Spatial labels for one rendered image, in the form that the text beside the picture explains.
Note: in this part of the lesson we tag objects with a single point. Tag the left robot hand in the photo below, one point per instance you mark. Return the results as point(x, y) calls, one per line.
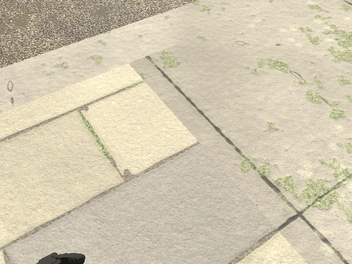
point(71, 258)

